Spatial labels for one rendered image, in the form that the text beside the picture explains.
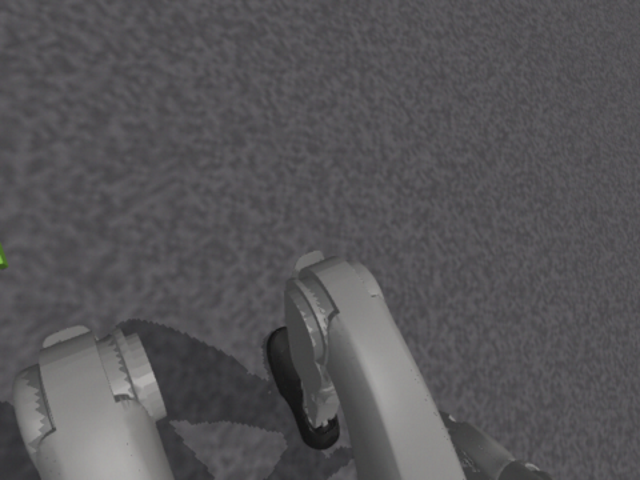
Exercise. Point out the right robot hand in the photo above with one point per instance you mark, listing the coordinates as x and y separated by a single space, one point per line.
476 449

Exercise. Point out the right robot foot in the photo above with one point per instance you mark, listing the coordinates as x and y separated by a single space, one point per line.
289 386

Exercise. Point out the right robot arm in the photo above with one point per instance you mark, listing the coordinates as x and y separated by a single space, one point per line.
524 470

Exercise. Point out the small box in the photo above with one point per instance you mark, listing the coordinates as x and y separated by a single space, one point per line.
3 261

